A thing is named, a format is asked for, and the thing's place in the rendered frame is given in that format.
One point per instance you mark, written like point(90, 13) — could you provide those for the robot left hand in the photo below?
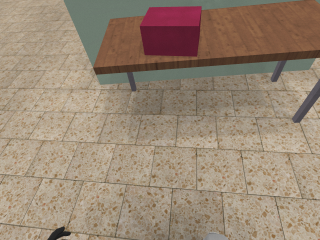
point(58, 233)

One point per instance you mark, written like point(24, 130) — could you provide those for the table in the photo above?
point(233, 35)

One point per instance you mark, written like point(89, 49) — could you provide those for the carton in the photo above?
point(171, 31)

